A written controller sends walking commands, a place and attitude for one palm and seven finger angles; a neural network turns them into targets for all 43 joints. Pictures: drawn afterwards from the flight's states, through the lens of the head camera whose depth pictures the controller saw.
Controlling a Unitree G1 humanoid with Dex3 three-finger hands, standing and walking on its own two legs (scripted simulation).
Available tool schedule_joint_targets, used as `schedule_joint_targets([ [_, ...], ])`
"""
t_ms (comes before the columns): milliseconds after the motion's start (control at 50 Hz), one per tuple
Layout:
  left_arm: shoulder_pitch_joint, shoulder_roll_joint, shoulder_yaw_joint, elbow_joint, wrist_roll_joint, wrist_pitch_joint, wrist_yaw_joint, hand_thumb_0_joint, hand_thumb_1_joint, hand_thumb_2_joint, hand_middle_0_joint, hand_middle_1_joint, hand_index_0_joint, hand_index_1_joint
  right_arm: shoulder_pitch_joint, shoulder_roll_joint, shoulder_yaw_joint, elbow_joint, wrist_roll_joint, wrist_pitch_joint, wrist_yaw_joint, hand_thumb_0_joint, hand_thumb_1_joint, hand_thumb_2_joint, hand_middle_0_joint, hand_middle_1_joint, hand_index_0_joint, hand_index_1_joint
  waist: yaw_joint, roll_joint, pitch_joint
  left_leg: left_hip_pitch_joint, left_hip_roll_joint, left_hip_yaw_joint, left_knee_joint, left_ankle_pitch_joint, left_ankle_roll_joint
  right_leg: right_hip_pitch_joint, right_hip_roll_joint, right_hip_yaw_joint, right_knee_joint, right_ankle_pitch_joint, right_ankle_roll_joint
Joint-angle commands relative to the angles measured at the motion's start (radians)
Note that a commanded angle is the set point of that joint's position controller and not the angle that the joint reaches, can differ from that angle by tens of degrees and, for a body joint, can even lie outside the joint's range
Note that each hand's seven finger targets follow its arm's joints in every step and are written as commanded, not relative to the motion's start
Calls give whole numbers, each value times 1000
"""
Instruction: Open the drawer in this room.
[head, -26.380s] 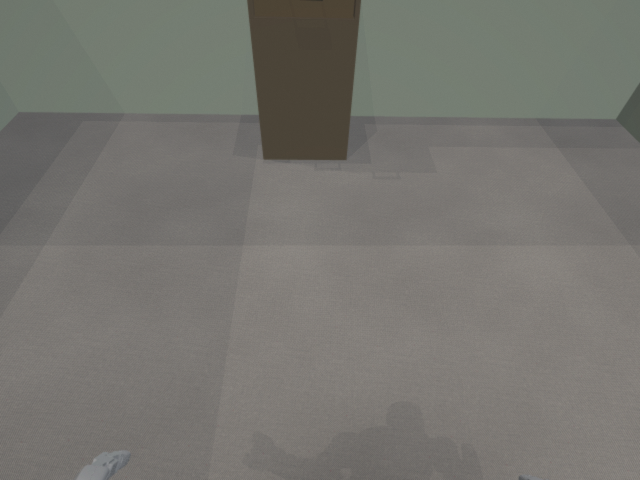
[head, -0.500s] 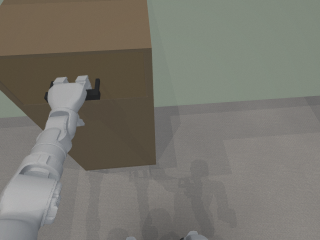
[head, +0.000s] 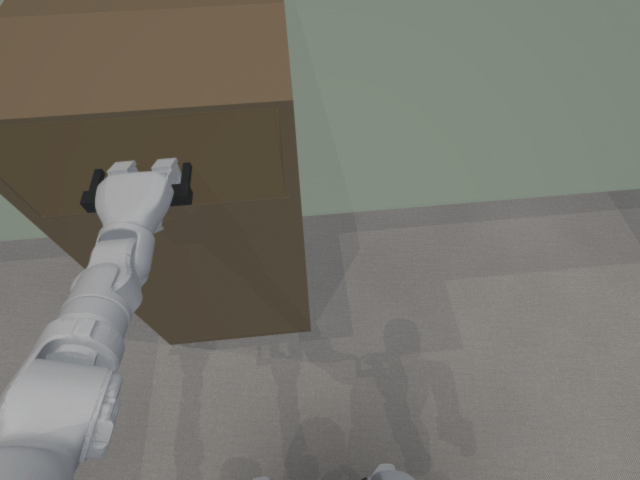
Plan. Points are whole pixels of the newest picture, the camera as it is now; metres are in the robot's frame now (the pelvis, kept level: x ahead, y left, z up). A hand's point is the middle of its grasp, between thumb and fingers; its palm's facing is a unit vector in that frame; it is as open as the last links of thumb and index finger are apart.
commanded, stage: pull the drawer open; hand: left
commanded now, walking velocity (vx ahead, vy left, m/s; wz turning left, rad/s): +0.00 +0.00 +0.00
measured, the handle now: (140, 185) +0.50 +0.24 +0.04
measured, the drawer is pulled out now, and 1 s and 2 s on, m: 0.00 0.11 0.23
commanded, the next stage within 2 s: none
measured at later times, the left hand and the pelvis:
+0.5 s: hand (148, 251) +0.41 +0.22 +0.02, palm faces +0.00 -0.04 -1.00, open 5.3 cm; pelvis +0.01 +0.00 +0.01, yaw -1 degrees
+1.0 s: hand (141, 297) +0.34 +0.22 +0.02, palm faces -0.02 -0.04 -1.00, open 5.3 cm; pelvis +0.00 -0.01 +0.01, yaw +0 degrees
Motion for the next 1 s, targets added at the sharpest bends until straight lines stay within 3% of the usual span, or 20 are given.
schedule_joint_targets([
  [0, -366, 233, 71, -205, -16, -5, 25, 0, 900, 900, -400, -1350, -400, -1350, 105, -148, -52, -69, -5, -19, -14, 0, -900, -900, 200, 300, 200, 300, 8, -3, -429, 225, -47, -24, -58, 462, 20, 285, 40, 15, -50, 398, -27],
  [60, -273, 207, 65, -211, -23, -11, 17, 0, 900, 900, -400, -1350, -400, -1350, 90, -144, -52, -83, 0, -17, -13, 0, -900, -900, 200, 300, 200, 300, 25, -20, -417, 225, -44, -19, -65, 473, 20, 296, 40, 12, -51, 410, -25],
  [80, -270, 182, 43, -222, -23, -14, 14, 0, 900, 900, -400, -1350, -400, -1350, 87, -142, -54, -86, 0, -19, -12, 0, -900, -900, 200, 300, 200, 300, 19, -13, -402, 231, -43, -18, -68, 471, 19, 289, 40, 9, -55, 408, -25],
  [120, -234, 201, 64, -236, -27, -21, 13, 0, 900, 900, -400, -1350, -400, -1350, 82, -143, -54, -90, 2, -16, -11, 0, -900, -900, 200, 300, 200, 300, 30, -25, -407, 227, -42, -17, -71, 486, 20, 309, 39, 13, -52, 428, -25],
  [140, -194, 227, 92, -251, -25, -21, 14, 0, 900, 900, -400, -1350, -400, -1350, 76, -145, -54, -94, 1, -15, -10, 0, -900, -900, 200, 300, 200, 300, 48, -24, -414, 227, -42, -15, -72, 499, 20, 323, 39, 14, -49, 436, -27],
  [200, -102, 212, 97, -327, -33, -22, 19, 0, 900, 900, -400, -1350, -400, -1350, 56, -141, -58, -111, 0, -13, -5, 0, -900, -900, 200, 300, 200, 300, 64, -29, -437, 245, -39, -12, -71, 582, 21, 365, 36, 17, -50, 508, -27],
  [340, 12, 180, 86, -413, -30, 24, 36, 0, 900, 900, -400, -1350, -400, -1350, 7, -138, -53, -131, 12, -10, 0, 0, -900, -900, 200, 300, 200, 300, 64, -44, -345, 258, -36, -9, -97, 548, 17, 352, 38, 5, -68, 474, -26],
  [400, 10, 169, 78, -464, -24, 45, 44, 0, 900, 900, -400, -1350, -400, -1350, -11, -138, -53, -135, 12, -12, -1, 0, -900, -900, 200, 300, 200, 300, 63, -37, -348, 284, -33, -16, -104, 561, 13, 350, 36, 2, -71, 453, -29],
  [460, 84, 145, 69, -519, -35, 66, 43, 0, 900, 900, -400, -1350, -400, -1350, -35, -130, -49, -150, 13, -16, -1, 0, -900, -900, 200, 300, 200, 300, 80, -25, -368, 312, -35, -15, -107, 586, 11, 371, 35, 1, -71, 468, -28],
  [500, 75, 139, 62, -531, -38, 72, 39, 0, 900, 900, -400, -1350, -400, -1350, -51, -132, -45, -150, 14, -16, -5, 0, -900, -900, 200, 300, 200, 300, 68, -43, -329, 307, -32, -21, -116, 559, 10, 363, 34, -1, -80, 441, -29],
  [520, 99, 133, 59, -563, -43, 72, 37, 0, 900, 900, -400, -1350, -400, -1350, -59, -129, -44, -161, 14, -19, -5, 0, -900, -900, 200, 300, 200, 300, 80, -18, -339, 319, -33, -19, -120, 556, 10, 366, 33, -1, -80, 436, -29],
  [560, 139, 134, 64, -570, -42, 82, 34, 0, 900, 900, -400, -1350, -400, -1350, -77, -126, -40, -165, 14, -20, -10, 0, -900, -900, 200, 300, 200, 300, 87, -33, -332, 320, -38, -12, -122, 548, 10, 379, 34, 1, -83, 447, -28],
  [620, 123, 106, 35, -573, -40, 89, 28, 0, 900, 900, -400, -1350, -400, -1350, -94, -124, -33, -167, 16, -23, -13, 0, -900, -900, 200, 300, 200, 300, 73, -54, -270, 310, -37, -20, -136, 483, 8, 349, 33, -6, -93, 386, -29],
  [680, 127, 101, 25, -600, -29, 90, 28, 0, 900, 900, -400, -1350, -400, -1350, -112, -118, -30, -174, 13, -29, -19, 0, -900, -900, 200, 300, 200, 300, 81, -35, -272, 321, -43, -16, -140, 459, 7, 352, 33, -5, -95, 368, -34],
  [720, 134, 107, 32, -653, -26, 86, 29, 0, 900, 900, -400, -1350, -400, -1350, -121, -116, -31, -179, 11, -32, -19, 0, -900, -900, 200, 300, 200, 300, 92, -5, -309, 349, -40, -20, -138, 500, 5, 363, 31, -1, -89, 382, -36],
  [820, 180, 60, -3, -661, -36, 88, 20, 0, 900, 900, -400, -1350, -400, -1350, -143, -111, -27, -182, 11, -40, -22, 0, -900, -900, 200, 300, 200, 300, 85, -42, -260, 338, -43, -18, -145, 449, 4, 351, 31, -3, -98, 354, -34],
  [860, 208, 97, 31, -684, -37, 82, 21, 0, 900, 900, -400, -1350, -400, -1350, -149, -112, -26, -185, 8, -46, -25, 0, -900, -900, 200, 300, 200, 300, 102, -41, -272, 332, -48, -14, -147, 437, 6, 376, 30, 5, -98, 365, -35],
  [900, 246, 98, 37, -706, -39, 81, 19, 0, 900, 900, -400, -1350, -400, -1350, -161, -112, -25, -187, 6, -48, -27, 0, -900, -900, 200, 300, 200, 300, 107, -56, -294, 333, -51, -9, -147, 433, 7, 405, 28, 12, -102, 383, -34],
  [980, 291, 104, 50, -714, -42, 74, 20, 0, 900, 900, -400, -1350, -400, -1350, -178, -107, -21, -189, 8, -56, -32, 0, -900, -900, 200, 300, 200, 300, 112, -71, -242, 299, -57, -6, -156, 381, 9, 404, 26, 16, -108, 362, -32],
])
